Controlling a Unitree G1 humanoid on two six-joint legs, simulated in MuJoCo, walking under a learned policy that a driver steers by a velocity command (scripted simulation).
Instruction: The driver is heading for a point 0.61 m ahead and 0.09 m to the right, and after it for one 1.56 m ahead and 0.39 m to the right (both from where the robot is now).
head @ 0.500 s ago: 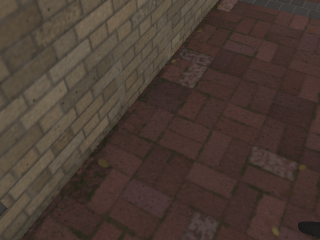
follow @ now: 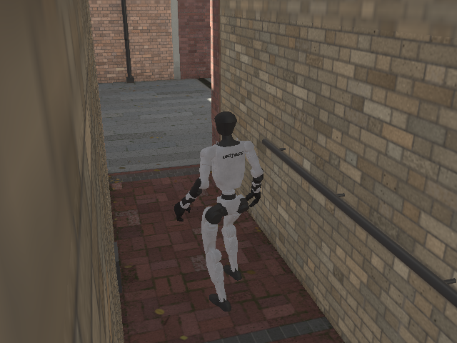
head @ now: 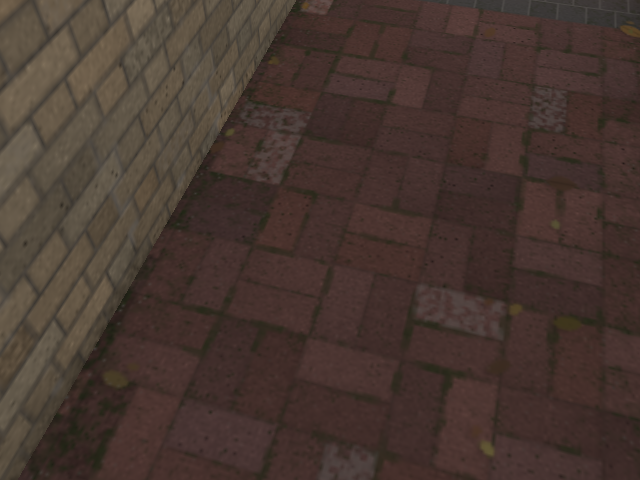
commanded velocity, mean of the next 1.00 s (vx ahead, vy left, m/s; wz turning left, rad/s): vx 0.32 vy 0.00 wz -0.39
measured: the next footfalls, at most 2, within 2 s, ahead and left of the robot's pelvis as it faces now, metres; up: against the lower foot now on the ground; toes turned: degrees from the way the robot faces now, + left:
right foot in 0.06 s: +0.13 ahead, -0.11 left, +0.00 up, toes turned -4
left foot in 0.44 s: +0.24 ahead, +0.08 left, +0.00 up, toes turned -31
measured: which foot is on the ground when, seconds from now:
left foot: down 0.00-0.06, up 0.08-0.42, down 0.44-0.86, up 0.88-1.00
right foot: up 0.00-0.04, down 0.06-0.44, up 0.46-0.84, down 0.86-1.00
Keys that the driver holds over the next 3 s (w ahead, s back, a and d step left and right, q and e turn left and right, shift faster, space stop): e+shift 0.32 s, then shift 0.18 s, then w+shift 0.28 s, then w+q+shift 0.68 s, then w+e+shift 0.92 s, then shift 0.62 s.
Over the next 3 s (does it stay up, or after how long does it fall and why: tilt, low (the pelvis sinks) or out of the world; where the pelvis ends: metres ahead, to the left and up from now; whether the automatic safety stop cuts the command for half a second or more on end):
stays up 1.67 -0.41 0.01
